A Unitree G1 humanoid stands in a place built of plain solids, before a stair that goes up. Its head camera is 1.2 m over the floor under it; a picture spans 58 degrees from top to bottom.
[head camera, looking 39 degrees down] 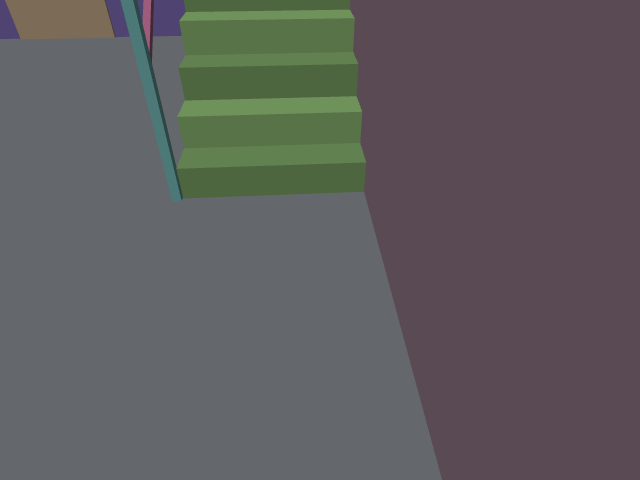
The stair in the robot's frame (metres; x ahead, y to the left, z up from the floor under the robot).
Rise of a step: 0.17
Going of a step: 0.21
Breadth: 0.91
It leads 4 degrees to the left of straight ahead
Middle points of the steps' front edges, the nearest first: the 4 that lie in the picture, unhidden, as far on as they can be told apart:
1.84 0.23 0.17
2.05 0.24 0.34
2.26 0.26 0.51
2.47 0.27 0.68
